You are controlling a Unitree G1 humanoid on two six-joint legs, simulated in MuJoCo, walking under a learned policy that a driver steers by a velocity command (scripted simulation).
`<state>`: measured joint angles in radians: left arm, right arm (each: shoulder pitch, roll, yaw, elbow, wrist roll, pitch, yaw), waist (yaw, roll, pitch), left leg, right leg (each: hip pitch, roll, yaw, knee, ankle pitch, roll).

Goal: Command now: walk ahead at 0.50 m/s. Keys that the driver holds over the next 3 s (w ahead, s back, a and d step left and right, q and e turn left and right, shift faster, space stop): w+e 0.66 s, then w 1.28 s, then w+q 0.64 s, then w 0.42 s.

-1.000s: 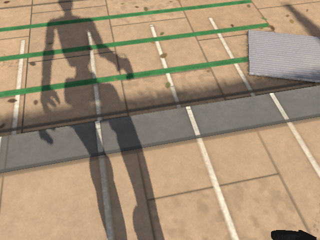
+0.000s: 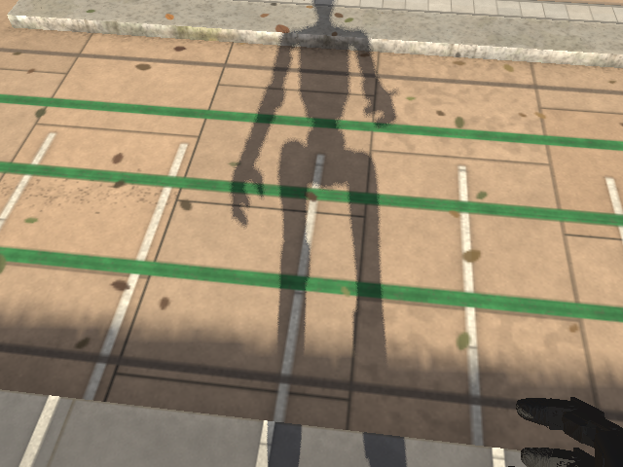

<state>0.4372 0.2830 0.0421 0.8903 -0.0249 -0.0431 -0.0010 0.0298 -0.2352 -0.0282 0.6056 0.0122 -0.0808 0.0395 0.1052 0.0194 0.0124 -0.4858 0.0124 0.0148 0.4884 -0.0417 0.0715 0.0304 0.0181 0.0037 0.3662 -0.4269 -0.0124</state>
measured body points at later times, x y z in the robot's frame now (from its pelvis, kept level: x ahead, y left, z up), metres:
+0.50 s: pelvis +0.25 -0.01 +0.00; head +0.27 -0.03 +0.45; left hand +0.48 +0.18 -0.09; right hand +0.21 -0.29 -0.13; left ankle +0.12 +0.11 -0.73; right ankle +0.37 -0.15 -0.70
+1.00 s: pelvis +0.49 -0.10 +0.00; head +0.49 -0.12 +0.44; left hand +0.63 +0.16 -0.11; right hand +0.55 -0.41 -0.10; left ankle +0.75 +0.01 -0.68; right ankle +0.36 -0.14 -0.73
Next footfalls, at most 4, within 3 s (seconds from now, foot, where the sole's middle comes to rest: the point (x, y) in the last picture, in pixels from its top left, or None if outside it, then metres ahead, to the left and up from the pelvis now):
0.54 right None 0.40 -0.15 -0.76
1.24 left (376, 336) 0.87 -0.05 -0.93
1.70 right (482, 284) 1.07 -0.34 -0.93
2.24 left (433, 193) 1.42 -0.21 -0.93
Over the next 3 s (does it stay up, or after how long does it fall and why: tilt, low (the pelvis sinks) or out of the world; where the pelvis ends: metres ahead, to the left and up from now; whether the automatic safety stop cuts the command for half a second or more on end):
stays up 1.64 -0.35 -0.15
